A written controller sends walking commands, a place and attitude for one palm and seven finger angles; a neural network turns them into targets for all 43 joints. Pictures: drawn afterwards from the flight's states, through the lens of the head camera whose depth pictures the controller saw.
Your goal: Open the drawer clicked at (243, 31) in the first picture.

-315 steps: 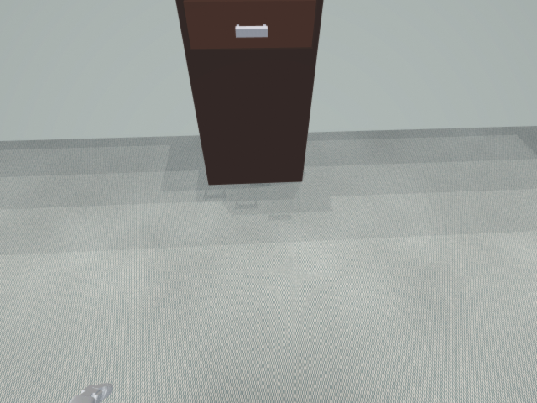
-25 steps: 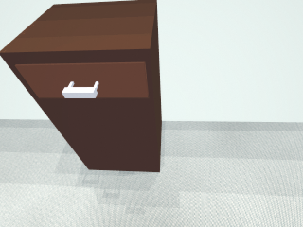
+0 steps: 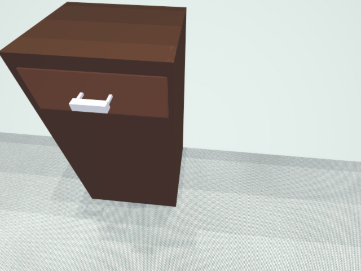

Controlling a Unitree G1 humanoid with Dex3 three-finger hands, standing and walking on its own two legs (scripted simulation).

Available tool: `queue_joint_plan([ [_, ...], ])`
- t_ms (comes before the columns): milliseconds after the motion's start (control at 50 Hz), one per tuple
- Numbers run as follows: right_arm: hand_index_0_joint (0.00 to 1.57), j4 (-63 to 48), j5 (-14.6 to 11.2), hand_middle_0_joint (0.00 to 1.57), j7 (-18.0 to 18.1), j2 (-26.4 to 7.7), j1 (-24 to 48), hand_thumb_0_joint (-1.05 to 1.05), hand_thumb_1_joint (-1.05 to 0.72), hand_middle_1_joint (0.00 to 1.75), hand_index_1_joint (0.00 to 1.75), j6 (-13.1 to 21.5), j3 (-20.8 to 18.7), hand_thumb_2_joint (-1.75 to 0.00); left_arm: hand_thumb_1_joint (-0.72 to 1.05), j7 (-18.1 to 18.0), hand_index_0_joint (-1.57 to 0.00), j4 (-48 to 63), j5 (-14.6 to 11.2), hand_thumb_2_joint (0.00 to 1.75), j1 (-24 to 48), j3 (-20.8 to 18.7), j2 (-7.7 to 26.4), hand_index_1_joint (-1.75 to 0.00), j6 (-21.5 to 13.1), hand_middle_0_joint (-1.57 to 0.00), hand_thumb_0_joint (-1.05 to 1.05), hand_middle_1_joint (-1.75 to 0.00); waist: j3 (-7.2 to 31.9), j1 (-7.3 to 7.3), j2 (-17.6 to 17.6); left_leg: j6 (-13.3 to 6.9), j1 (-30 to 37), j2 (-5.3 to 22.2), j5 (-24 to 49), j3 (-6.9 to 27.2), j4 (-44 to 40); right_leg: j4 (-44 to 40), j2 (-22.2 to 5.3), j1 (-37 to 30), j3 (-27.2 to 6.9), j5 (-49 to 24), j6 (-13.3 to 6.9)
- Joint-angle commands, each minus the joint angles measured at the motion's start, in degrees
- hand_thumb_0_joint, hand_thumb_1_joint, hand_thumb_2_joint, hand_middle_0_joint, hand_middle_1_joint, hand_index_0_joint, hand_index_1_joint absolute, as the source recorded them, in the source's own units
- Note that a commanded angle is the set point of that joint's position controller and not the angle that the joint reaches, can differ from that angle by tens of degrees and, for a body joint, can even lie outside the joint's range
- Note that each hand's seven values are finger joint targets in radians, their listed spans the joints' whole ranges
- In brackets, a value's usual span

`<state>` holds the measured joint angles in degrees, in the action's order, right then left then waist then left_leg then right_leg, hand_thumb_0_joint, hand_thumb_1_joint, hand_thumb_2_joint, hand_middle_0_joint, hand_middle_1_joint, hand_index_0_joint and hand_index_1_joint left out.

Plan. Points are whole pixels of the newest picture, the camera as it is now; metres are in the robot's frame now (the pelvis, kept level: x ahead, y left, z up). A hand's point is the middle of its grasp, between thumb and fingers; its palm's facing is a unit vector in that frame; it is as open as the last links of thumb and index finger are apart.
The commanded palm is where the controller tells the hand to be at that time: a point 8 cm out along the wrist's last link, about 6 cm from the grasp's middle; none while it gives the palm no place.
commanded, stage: come to a stop and stand still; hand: left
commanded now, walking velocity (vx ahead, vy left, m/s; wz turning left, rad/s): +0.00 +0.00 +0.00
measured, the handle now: (92, 101) +0.58 +0.32 +0.03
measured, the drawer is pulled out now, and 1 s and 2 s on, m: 0.00 0.00 0.00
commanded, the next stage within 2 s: look again from close up in 1.02 s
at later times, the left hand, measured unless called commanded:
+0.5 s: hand out of the picture -0.01 +0.19 -0.18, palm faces +0.03 -0.99 -0.15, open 7.4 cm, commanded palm none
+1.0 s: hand out of the picture +0.02 +0.22 -0.18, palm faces +0.03 -0.99 -0.16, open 7.4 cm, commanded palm none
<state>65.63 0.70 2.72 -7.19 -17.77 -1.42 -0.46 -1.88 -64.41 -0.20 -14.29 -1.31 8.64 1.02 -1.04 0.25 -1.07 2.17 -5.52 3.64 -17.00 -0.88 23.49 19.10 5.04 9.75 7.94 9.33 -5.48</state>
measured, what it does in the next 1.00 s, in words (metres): shifts its weight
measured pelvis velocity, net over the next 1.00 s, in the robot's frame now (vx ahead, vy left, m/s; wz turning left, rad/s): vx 0.03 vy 0.06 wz -0.02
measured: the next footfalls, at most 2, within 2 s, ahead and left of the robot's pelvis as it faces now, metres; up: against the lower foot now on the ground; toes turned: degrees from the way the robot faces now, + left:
none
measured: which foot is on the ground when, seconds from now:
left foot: down 0.00-1.00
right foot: down 0.00-1.00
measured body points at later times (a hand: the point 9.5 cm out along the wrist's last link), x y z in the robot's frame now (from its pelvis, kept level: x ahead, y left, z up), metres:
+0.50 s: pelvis +0.01 +0.04 +0.00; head +0.02 +0.04 +0.45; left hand -0.01 +0.25 -0.16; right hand -0.05 -0.15 -0.16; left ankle -0.05 +0.14 -0.74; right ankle +0.02 -0.04 -0.74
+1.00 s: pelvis +0.03 +0.06 +0.00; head +0.05 +0.07 +0.45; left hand +0.02 +0.27 -0.17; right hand +0.00 -0.14 -0.16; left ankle -0.05 +0.14 -0.74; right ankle +0.02 -0.04 -0.74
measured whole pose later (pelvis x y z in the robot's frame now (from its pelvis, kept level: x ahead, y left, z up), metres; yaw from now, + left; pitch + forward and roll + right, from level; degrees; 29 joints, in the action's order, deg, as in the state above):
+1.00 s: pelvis +0.03 +0.06 +0.00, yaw -1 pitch +0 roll -1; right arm 65.9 0.3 3.7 -6.3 -18.5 1.6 1.0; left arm -2.6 -66.2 0.1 -17.1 0.2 6.9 0.0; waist -1.3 0.1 -0.2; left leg -2.8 -1.6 -1.7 -18.5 -3.4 20.3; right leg 23.7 -0.1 9.8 4.9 13.6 -0.9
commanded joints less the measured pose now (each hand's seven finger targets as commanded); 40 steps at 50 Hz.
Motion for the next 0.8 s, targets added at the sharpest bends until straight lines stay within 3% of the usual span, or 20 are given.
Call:
queue_joint_plan([
  [0, 0.2, -0.4, 0.3, 0.2, 0.1, -4.2, -6.5, 0.0, -0.9, 0.3, 0.3, 0.3, -0.3, -0.9, 0.9, -0.3, -0.2, 1.5, 0.3, 0.9, -2.3, -0.9, 6.0, -0.3, -1.0, -0.2, 0.0, -0.3, -5.3, -0.3, 2.5, -3.3, -6.4, 0.8, 1.0, 0.7, -3.3, -10.1, -11.8, 0.2, -14.4, 10.6, 6.9],
  [180, 0.2, -0.3, 0.3, 0.2, 0.1, -3.4, -8.6, 0.0, -0.9, 0.3, 0.3, 1.0, 0.0, -0.9, 0.9, -0.2, -0.2, 0.4, 0.3, 0.9, -5.0, -0.5, 4.2, -0.3, -1.3, -0.2, 0.0, -0.3, -4.3, -0.16, 0.8, -3.6, -7.4, 1.1, -0.3, 1.3, -5.3, -7.8, -11.2, 0.2, -13.3, 9.9, 5.0],
  [260, 0.2, -0.1, 0.2, 0.2, 0.2, -3.2, -9.0, 0.0, -0.9, 0.3, 0.3, 1.9, 0.3, -0.9, 0.9, -0.2, -0.2, -0.1, 0.2, 0.9, -6.4, -0.1, 3.4, -0.3, -1.8, -0.2, 0.0, -0.3, -3.1, 0.18, 0.2, -3.8, -7.7, 1.8, 2.0, 2.1, -6.4, -5.3, -11.2, -1.6, -12.3, 4.5, 4.0],
  [380, 0.2, 0.1, 0.0, 0.2, 0.3, -3.1, -9.3, 0.0, -0.9, 0.3, 0.3, 2.4, 0.7, -0.9, 0.9, -0.3, -0.2, -1.0, 0.3, 0.9, -7.2, 0.6, 2.4, -0.3, -1.9, -0.2, 0.0, -0.3, -4.6, 0.42, -0.5, -3.9, -8.5, 2.9, 3.4, 3.3, -8.0, -1.9, -10.7, -1.9, -10.6, -0.9, 3.2],
  [620, 0.2, 0.6, -0.3, 0.2, 0.8, -3.5, -8.8, 0.0, -0.9, 0.3, 0.3, 3.4, 0.9, -0.9, 0.9, -0.7, -0.2, -1.4, 0.4, 0.9, -8.2, 1.1, 1.8, -0.3, -2.1, -0.2, 0.0, -0.3, -3.2, 0.11, 0.3, -4.2, -3.7, 3.7, 17.6, 3.0, -6.7, 1.8, -11.1, -2.3, -9.1, -10.5, 3.1],
  [780, 0.2, 0.4, -0.3, 0.2, 1.0, -4.2, -8.1, 0.0, -0.9, 0.3, 0.3, 3.4, 0.8, -0.9, 0.9, -0.8, -0.2, -1.2, 0.5, 0.9, -8.2, 1.0, 2.1, -0.3, -1.9, -0.2, 0.0, -0.3, -3.0, -0.06, 0.1, -4.2, -1.5, 3.6, 23.1, 2.9, -5.8, 2.9, -11.0, -1.9, -8.8, -11.7, 3.3],
])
